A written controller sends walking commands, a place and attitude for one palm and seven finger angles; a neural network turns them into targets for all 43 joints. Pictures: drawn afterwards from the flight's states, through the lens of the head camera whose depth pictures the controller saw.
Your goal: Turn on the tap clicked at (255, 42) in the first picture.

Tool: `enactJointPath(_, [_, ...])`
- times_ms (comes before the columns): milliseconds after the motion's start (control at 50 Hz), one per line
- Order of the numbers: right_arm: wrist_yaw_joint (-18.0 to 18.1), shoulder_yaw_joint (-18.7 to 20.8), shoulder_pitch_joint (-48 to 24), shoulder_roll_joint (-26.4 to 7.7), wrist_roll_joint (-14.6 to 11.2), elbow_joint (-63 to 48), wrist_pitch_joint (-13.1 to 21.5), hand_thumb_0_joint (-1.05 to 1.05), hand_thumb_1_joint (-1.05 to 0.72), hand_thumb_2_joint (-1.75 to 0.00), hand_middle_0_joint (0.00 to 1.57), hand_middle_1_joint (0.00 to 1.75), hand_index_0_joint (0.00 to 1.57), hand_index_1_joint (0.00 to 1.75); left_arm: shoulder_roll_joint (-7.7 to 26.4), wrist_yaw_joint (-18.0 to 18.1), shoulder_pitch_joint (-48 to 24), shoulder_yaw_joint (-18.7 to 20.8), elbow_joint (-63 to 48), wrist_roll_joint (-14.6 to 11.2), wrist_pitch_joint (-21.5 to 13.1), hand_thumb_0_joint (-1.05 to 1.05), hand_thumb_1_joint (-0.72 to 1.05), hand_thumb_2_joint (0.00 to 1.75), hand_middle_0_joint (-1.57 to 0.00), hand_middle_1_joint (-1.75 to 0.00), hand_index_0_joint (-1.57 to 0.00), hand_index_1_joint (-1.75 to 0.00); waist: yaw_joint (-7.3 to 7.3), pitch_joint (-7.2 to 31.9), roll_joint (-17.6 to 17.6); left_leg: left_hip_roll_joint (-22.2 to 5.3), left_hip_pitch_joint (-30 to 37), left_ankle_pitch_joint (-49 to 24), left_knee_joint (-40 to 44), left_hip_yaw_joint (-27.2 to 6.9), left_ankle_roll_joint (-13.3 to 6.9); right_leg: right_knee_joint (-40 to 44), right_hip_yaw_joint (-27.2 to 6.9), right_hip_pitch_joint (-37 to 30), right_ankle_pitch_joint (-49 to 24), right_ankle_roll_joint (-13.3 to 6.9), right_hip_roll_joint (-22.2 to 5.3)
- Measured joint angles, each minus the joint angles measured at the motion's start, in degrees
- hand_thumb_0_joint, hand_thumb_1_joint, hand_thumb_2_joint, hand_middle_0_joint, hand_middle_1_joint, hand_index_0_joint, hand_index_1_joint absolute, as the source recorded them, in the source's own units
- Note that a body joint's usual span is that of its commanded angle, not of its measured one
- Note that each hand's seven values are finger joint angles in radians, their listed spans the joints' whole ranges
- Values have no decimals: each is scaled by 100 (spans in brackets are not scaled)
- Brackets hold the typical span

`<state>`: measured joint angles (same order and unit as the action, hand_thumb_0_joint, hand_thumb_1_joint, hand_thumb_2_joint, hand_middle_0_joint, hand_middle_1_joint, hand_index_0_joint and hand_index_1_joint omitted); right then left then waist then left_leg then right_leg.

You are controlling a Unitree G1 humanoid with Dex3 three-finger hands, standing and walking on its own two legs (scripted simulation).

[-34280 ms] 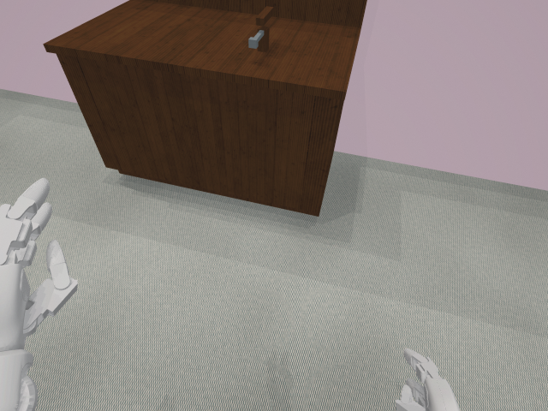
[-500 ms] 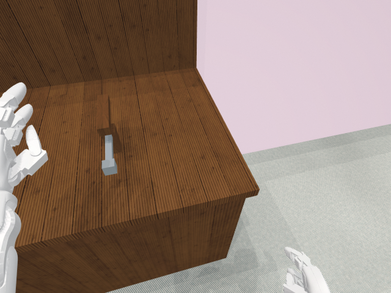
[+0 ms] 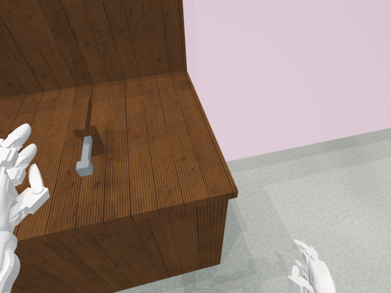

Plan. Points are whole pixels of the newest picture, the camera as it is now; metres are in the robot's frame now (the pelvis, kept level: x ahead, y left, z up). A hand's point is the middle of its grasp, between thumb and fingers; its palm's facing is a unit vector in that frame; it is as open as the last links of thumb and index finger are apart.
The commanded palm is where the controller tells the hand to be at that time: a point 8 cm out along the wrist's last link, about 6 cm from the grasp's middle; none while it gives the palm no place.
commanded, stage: turn the palm inward beside the body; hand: left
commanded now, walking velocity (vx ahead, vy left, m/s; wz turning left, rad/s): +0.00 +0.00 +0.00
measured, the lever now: (84, 168) +0.36 +0.31 +0.05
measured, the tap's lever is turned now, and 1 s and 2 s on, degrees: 0 0 0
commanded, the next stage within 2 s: reach beside the lever's end, fingers flat in 1.52 s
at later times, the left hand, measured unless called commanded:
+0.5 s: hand (47, 209) +0.20 +0.26 +0.15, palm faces +0.44 -0.87 -0.23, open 7.4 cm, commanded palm +0.15 +0.30 +0.16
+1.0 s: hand (45, 227) +0.18 +0.26 +0.14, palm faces +0.46 -0.88 -0.15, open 7.4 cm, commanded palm +0.13 +0.30 +0.15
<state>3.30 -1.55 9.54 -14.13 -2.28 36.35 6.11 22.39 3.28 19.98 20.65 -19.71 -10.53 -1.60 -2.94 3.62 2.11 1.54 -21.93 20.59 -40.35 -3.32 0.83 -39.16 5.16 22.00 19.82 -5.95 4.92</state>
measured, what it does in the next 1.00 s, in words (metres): stands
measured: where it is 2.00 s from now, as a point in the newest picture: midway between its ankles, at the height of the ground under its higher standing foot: outside the picture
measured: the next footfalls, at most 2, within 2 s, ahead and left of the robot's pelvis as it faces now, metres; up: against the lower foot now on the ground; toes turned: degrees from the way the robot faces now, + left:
none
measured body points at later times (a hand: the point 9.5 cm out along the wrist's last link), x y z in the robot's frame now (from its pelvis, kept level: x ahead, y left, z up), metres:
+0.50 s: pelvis +0.01 +0.01 +0.00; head +0.00 -0.01 +0.45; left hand +0.17 +0.30 +0.17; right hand +0.20 -0.21 -0.08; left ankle +0.01 +0.13 -0.72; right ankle +0.01 -0.04 -0.72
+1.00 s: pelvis +0.00 +0.03 +0.00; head -0.01 +0.01 +0.45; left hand +0.15 +0.30 +0.15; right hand +0.21 -0.18 -0.07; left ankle +0.01 +0.13 -0.72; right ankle +0.01 -0.04 -0.72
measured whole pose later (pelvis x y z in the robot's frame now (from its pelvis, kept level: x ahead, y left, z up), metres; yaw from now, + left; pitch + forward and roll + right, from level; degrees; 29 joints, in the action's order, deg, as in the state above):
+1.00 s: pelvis +0.00 +0.03 +0.00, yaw +1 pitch +2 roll +0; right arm 4.5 -3.2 11.5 -14.1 -2.4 35.3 11.7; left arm 13.3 10.2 32.7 11.1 -29.8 -12.4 2.9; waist -4.4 4.9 2.7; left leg 3.4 -22.0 21.0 -41.1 -3.6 -1.4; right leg -39.4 5.6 21.3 20.5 -4.8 3.1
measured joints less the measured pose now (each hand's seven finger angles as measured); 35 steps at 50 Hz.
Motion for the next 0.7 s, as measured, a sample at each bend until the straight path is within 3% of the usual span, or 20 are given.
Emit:
enactJointPath(160, [12,130,198,-141,-89,43,114,1,-90,-90,20,30,20,30,-182,-26,435,225,-166,-238,4,1,90,90,-21,-30,-21,-30,-15,135,-4,-10,-80,124,-80,-7,17,-107,14,89,138,-39,11])
enactJointPath(360, [62,143,309,-147,-74,63,434,2,-90,-90,20,30,20,30,-481,204,738,-250,-437,-126,-185,1,90,90,-21,-30,-21,-30,-37,174,-1,66,-139,130,-126,-6,-56,-170,21,142,167,-25,-64])
enactJointPath(700, [104,-143,197,28,-23,-69,585,2,-90,-90,20,30,20,30,-754,580,1002,-753,-778,-114,221,1,90,90,-21,-30,-20,-30,-124,148,56,164,-69,28,-84,-6,-190,-74,27,27,59,83,-165])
